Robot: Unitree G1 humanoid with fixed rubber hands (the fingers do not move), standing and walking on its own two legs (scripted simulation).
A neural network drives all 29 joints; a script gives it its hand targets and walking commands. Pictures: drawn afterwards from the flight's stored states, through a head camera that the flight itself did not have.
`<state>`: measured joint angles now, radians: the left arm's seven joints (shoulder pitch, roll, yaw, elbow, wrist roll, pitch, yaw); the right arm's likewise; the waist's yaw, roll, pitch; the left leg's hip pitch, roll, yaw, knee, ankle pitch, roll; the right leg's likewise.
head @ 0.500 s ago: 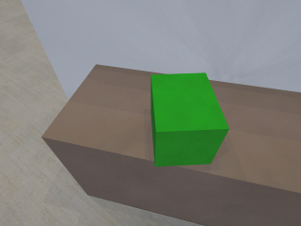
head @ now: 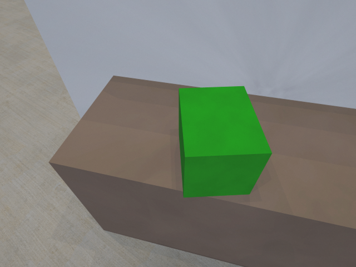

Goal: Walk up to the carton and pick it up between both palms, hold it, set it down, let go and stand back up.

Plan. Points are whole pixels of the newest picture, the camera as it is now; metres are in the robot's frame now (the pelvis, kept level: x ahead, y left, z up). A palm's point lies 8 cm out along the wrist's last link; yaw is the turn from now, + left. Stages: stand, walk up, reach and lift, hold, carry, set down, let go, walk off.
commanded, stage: stand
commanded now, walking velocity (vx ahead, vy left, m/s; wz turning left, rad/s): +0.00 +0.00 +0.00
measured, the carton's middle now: (214, 141) +0.44 -0.09 +0.00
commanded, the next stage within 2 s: none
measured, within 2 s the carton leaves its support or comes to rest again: neither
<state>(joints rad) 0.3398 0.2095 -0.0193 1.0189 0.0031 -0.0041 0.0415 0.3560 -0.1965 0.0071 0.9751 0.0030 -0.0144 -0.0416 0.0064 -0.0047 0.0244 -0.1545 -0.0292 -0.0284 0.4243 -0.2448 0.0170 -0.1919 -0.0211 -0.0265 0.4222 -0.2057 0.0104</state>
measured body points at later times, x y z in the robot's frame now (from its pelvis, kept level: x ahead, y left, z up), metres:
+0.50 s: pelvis +0.00 +0.00 +0.00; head +0.01 +0.00 +0.45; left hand +0.00 +0.24 -0.15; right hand +0.01 -0.24 -0.15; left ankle -0.01 +0.11 -0.74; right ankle +0.01 -0.12 -0.74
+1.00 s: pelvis +0.00 +0.00 +0.00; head +0.01 +0.00 +0.45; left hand -0.01 +0.24 -0.15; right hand -0.01 -0.24 -0.15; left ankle -0.01 +0.11 -0.74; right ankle +0.01 -0.13 -0.74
